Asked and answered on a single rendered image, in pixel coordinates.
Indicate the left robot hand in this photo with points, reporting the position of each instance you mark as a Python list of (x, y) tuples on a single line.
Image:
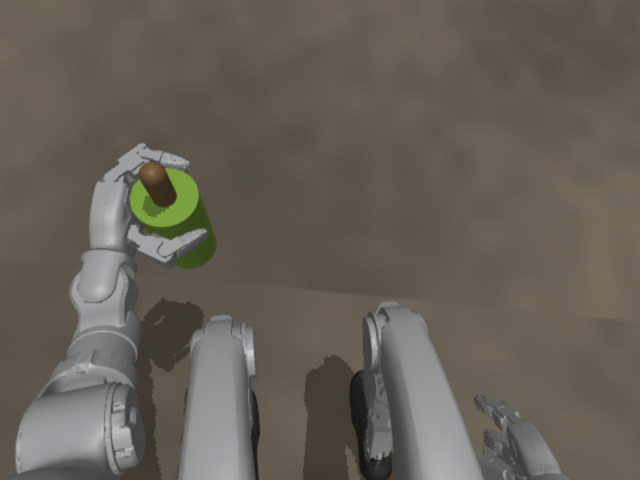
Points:
[(112, 223)]

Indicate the bottle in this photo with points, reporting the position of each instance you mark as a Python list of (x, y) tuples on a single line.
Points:
[(167, 202)]

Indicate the right robot hand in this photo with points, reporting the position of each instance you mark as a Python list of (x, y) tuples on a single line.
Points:
[(523, 454)]

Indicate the left robot arm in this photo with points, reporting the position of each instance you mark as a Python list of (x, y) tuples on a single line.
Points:
[(85, 423)]

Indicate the right robot foot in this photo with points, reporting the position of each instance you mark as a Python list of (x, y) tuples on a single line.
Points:
[(370, 468)]

